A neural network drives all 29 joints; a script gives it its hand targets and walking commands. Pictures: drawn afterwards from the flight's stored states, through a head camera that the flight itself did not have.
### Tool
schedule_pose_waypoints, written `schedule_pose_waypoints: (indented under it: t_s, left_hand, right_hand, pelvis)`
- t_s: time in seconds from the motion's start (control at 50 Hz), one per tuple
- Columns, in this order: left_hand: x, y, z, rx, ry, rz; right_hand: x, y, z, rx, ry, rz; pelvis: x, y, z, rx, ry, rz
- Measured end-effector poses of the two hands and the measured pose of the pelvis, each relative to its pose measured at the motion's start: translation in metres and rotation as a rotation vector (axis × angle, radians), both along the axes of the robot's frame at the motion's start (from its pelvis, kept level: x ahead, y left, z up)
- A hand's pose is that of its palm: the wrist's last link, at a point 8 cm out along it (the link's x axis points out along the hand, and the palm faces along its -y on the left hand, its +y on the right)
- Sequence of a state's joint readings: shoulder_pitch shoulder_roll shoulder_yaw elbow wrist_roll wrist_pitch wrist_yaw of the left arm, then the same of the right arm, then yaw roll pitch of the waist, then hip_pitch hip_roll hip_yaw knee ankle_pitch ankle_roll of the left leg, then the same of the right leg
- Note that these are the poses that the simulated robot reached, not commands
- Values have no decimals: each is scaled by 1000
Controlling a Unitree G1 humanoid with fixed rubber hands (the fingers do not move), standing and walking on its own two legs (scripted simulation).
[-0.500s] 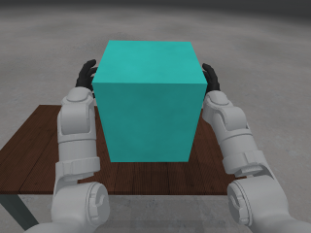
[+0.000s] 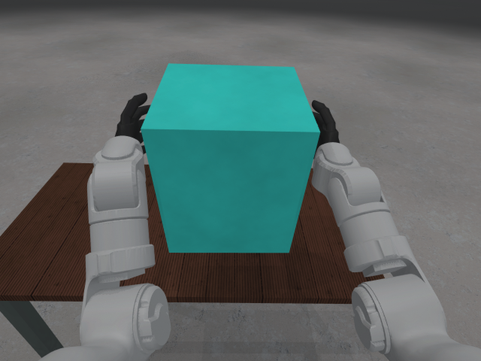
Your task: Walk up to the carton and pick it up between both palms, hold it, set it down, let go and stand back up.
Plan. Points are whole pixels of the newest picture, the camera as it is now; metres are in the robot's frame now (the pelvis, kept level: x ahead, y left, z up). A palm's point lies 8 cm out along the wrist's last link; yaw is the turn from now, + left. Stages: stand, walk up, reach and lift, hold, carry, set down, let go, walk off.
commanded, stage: hold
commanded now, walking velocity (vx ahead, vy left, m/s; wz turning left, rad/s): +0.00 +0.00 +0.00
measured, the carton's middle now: (230, 161) +0.38 +0.00 +0.20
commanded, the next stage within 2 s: none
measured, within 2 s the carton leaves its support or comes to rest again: neither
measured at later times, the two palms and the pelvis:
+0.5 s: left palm (131, 141) +0.35 +0.15 +0.26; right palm (329, 147) +0.35 -0.15 +0.25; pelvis +0.00 +0.00 +0.00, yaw +0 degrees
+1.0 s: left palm (131, 140) +0.36 +0.15 +0.26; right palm (327, 147) +0.35 -0.15 +0.25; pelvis +0.00 +0.00 +0.00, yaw +0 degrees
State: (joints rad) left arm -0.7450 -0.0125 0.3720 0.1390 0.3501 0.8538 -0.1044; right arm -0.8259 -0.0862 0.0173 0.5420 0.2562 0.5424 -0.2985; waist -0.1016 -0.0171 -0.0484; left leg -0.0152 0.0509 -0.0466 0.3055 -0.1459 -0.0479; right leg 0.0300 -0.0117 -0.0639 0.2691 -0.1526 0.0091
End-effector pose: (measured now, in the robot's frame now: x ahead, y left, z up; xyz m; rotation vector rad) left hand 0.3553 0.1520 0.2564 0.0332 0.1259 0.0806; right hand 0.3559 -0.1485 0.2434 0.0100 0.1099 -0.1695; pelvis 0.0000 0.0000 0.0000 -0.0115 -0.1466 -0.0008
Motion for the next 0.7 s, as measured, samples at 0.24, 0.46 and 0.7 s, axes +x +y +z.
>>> schedule_pose_waypoints:
  t_s: [0.24,0.46,0.7]
  left_hand:
    - [-1,-2,7,-6,-19,-7]
    - [-1,-3,4,-3,-9,-14]
    - [1,-1,7,-9,-16,-8]
  right_hand:
    - [-3,-2,4,-4,-17,-8]
    - [-5,-3,6,-4,-5,-12]
    - [-2,-1,8,-12,-10,-6]
  pelvis:
    - [-2,1,0,0,2,-3]
    - [-5,2,0,0,5,-7]
    - [-4,1,0,0,14,-4]
